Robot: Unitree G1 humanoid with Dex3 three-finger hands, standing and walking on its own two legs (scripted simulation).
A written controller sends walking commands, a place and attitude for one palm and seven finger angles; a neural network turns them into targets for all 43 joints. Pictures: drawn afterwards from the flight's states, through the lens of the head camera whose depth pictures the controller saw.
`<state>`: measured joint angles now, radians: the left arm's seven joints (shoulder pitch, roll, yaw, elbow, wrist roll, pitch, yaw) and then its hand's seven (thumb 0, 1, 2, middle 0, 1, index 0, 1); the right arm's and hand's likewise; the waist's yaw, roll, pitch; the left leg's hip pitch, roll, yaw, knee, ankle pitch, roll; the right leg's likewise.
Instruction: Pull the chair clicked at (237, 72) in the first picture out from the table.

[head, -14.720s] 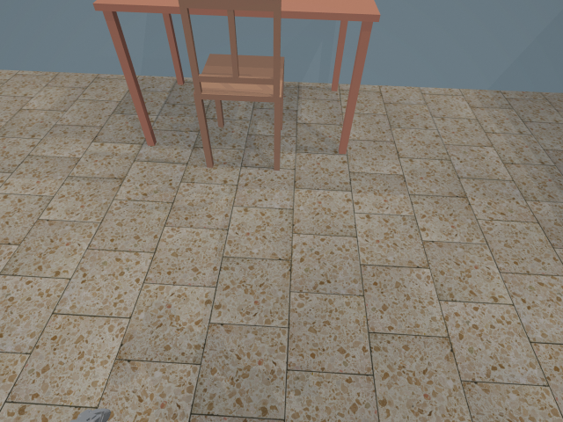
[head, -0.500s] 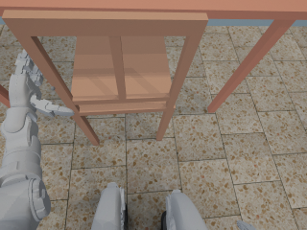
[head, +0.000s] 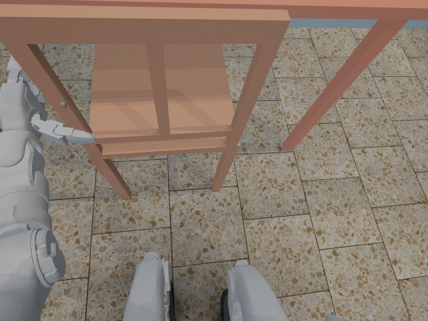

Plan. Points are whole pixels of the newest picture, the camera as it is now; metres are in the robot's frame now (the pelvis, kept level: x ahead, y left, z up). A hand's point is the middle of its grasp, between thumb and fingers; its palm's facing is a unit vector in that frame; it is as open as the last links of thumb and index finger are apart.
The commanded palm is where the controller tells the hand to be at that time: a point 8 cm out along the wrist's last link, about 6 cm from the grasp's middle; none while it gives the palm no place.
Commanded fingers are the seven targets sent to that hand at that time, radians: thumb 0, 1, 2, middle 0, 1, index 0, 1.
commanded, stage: push the fingers through the gap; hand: left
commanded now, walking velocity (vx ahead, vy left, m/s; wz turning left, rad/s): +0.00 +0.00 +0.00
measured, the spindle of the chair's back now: (160, 96) +0.52 +0.09 +0.02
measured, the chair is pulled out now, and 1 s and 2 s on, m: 0.00 0.00 0.02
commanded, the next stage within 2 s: hook a spindle and tug to test in 0.24 s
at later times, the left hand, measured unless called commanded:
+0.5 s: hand (65, 107) +0.47 +0.24 +0.04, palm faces +0.12 -0.99 -0.03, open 16.7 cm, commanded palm +0.45 +0.28 +0.04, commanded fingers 0.00 -0.50 0.30 -0.22 -0.57 -0.22 -0.57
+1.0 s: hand (66, 104) +0.48 +0.25 +0.04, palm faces +0.11 -0.99 -0.03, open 9.6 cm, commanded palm +0.46 +0.28 +0.04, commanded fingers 0.00 0.56 0.76 -0.50 -1.45 -0.50 -1.45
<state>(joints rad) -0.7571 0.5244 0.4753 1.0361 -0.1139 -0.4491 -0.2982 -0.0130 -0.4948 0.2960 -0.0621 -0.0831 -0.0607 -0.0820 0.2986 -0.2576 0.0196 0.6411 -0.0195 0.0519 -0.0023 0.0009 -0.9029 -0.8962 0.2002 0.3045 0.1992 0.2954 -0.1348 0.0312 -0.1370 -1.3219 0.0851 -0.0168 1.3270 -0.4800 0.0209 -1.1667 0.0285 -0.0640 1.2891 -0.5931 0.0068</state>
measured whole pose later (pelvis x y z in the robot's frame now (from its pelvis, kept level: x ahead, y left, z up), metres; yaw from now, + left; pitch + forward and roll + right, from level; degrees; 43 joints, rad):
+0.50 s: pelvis +0.00 +0.00 +0.00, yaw +0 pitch +26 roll -5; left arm -0.73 0.50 0.46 1.04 -0.11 -0.47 -0.28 -0.01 -0.50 0.30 -0.09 -0.18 -0.09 -0.18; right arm 0.29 -0.25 0.02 0.64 -0.02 0.06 0.00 0.00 -0.90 -0.90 0.20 0.30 0.20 0.30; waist -0.13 0.03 -0.14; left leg -1.30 0.08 -0.02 1.31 -0.48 0.02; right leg -1.14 0.03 -0.07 1.27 -0.59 0.00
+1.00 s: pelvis +0.00 +0.00 +0.00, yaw +0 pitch +27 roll -5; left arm -0.75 0.53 0.48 1.04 -0.12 -0.45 -0.29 -0.01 0.05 0.53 -0.46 -1.32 -0.45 -1.32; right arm 0.30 -0.26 0.02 0.64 -0.02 0.07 0.00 0.00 -0.90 -0.90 0.20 0.30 0.20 0.30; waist -0.14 0.03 -0.13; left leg -1.33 0.09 -0.02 1.33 -0.48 0.01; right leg -1.17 0.04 -0.07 1.29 -0.60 0.00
